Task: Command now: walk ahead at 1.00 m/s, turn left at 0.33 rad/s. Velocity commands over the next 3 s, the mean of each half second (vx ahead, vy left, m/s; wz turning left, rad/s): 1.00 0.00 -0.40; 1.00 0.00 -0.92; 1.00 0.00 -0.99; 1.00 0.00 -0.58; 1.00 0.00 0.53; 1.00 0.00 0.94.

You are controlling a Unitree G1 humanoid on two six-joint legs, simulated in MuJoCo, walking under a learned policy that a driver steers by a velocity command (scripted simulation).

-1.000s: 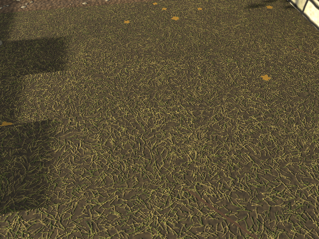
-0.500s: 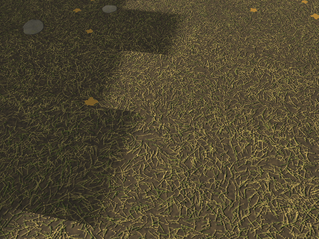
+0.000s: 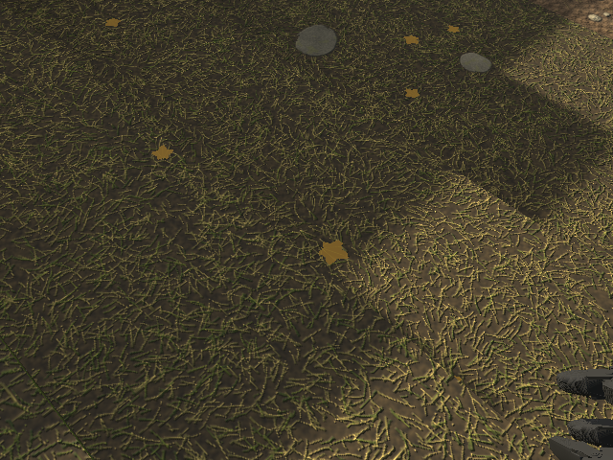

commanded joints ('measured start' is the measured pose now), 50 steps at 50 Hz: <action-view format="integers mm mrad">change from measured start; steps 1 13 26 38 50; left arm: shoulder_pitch -79 -151 -104 62 -234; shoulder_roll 60 11 226 175 106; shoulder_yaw -9 7 76 58 39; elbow -51 -67 -192 -149 -190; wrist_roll -7 22 -26 -46 -27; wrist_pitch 7 114 182 91 118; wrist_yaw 9 2 -29 -1 52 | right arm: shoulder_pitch -7 412 243 -25 620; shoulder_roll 59 -25 -25 -48 -121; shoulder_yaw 38 5 28 17 -31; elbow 13 249 28 -52 134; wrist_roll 15 1 19 18 33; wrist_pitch -26 -100 -100 -35 -73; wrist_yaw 16 -99 -83 -63 -99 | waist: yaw -84 -102 49 31 -306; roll -21 26 -192 -2 45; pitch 52 -119 -249 -53 -151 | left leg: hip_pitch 419 830 -213 -170 1015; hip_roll -47 360 -80 19 142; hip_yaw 43 -312 -91 -83 -210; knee -213 -413 849 73 -640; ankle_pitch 295 -256 -735 -275 398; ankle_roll -5 115 -140 -150 -156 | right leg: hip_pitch -376 -924 204 -2 -489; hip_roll -143 -145 -299 -56 209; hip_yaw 56 301 1188 663 497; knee -80 971 -184 -3 1237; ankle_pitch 269 171 -84 749 -66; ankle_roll -134 -98 -483 -353 -159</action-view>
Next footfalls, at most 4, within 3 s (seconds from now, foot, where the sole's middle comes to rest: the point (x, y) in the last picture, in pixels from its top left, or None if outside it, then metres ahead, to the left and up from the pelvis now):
0.14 left None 0.28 0.08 -0.91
0.46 right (391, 398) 0.65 -0.14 -0.91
1.00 left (402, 264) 1.17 -0.19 -1.08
1.42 right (507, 244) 1.29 -0.54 -1.08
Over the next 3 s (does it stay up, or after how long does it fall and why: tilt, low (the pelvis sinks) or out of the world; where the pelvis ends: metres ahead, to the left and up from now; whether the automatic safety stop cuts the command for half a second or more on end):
stays up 1.86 -1.70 -0.47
